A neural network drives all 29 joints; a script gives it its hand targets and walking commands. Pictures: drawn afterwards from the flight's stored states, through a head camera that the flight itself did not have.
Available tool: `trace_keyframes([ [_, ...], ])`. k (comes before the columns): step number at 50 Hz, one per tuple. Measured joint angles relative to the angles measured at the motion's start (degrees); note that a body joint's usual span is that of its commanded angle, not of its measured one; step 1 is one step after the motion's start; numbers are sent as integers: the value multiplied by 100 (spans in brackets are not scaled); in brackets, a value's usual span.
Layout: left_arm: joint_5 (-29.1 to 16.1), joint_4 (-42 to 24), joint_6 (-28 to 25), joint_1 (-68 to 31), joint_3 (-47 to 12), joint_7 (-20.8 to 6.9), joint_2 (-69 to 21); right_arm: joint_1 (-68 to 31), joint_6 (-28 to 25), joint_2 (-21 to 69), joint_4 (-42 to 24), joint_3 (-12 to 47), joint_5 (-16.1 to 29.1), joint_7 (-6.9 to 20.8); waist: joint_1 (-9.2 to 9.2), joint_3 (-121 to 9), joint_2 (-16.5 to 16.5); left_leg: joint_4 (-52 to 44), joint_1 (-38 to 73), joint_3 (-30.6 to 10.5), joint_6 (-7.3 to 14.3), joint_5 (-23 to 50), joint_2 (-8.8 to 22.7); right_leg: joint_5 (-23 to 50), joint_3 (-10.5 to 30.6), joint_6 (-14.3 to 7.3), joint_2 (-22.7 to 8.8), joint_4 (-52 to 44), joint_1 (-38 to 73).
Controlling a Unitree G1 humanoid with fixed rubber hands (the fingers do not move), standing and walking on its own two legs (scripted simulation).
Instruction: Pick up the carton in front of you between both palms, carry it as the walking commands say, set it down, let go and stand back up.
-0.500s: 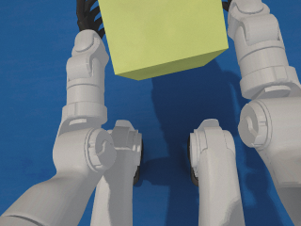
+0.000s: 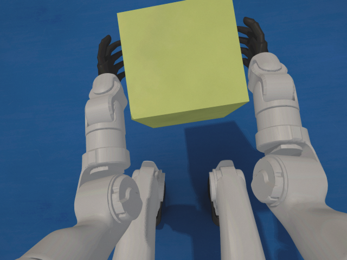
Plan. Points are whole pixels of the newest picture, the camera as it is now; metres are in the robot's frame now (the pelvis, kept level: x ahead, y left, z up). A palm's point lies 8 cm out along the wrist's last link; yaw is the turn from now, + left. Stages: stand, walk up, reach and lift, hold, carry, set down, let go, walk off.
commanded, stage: reach and lift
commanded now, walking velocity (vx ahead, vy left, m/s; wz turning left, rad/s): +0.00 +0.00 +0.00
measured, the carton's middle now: (182, 77) +0.51 +0.00 -0.13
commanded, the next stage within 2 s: none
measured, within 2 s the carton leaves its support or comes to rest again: neither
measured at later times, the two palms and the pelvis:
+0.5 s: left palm (61, 64) +0.44 +0.15 +0.11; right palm (301, 46) +0.45 -0.15 +0.10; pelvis +0.04 +0.00 +0.13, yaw -1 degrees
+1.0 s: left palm out of the picture +0.40 +0.15 +0.25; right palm out of the picture +0.39 -0.15 +0.25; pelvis +0.09 +0.01 +0.25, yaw -2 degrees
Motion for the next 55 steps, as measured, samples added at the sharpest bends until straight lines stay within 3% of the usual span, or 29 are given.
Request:
trace_keyframes([
  [18,177,226,-208,1452,-265,-278,-178,1759,-154,715,-352,-133,-180,-91,-25,-472,-40,-1726,2479,-89,69,128,61,88,-61,-78,-66,-1727,2515],
  [37,295,-130,-220,2978,-774,-428,-430,3543,-171,1164,-1046,142,-133,-100,-129,-110,-12,-4198,5853,-95,210,676,139,634,-17,-66,-142,-4250,5932],
  [46,262,-507,45,3783,-1161,-444,-495,4407,64,1299,-1488,410,-76,-99,-181,99,-32,-5529,7708,-99,256,1033,186,1005,1,-63,-179,-5618,7807],
  [55,284,-831,628,4156,-1616,-483,-375,4919,653,1313,-1996,745,-32,-170,-225,403,-42,-6630,9437,-119,286,1378,219,1364,-5,-62,-218,-6762,9563],
])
